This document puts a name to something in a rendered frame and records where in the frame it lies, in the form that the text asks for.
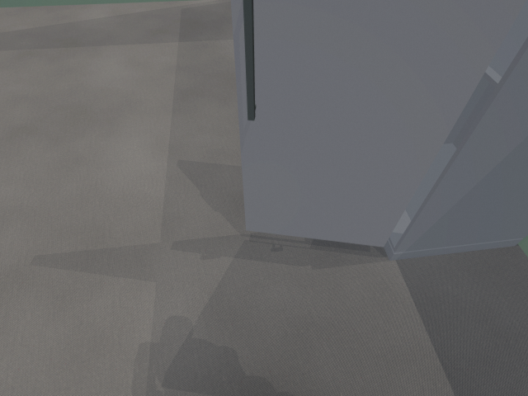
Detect fridge door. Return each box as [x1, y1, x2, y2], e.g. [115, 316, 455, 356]
[231, 0, 526, 248]

